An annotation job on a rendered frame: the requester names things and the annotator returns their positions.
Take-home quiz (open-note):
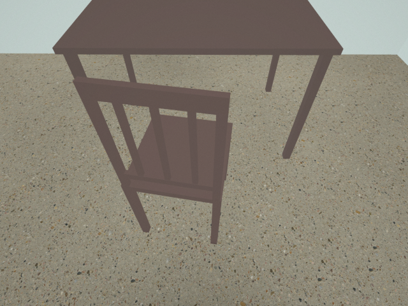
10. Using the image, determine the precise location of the chair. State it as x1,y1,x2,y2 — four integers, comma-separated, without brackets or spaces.
73,76,233,245

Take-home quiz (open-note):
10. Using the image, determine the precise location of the table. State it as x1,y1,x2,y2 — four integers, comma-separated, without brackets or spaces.
52,0,343,159

